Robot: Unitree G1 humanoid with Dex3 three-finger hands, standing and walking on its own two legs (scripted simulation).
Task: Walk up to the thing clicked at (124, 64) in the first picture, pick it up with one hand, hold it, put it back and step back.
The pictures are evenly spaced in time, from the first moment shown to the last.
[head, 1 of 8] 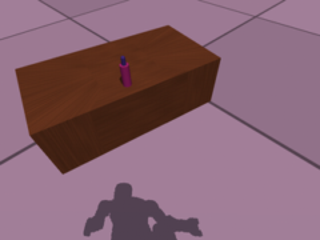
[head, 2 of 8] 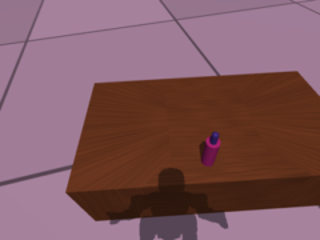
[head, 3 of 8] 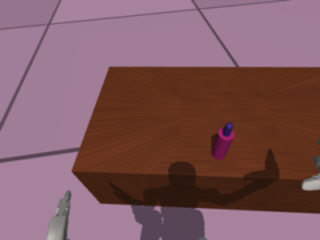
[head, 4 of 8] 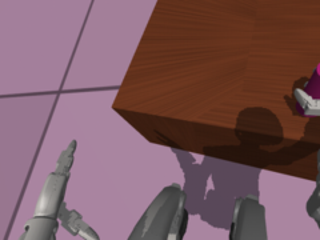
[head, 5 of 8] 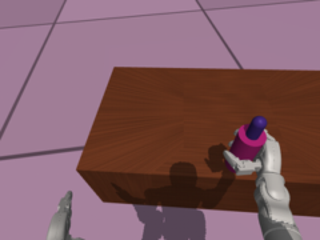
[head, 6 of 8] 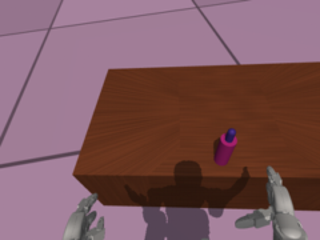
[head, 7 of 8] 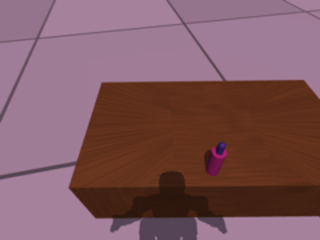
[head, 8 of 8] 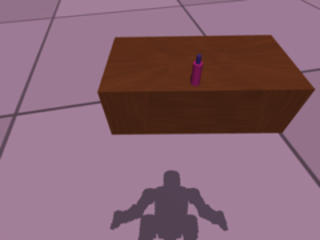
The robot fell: no
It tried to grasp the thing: yes
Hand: right
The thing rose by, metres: 0.26
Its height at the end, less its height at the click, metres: +0.00
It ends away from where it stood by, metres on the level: 0.03
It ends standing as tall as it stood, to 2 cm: yes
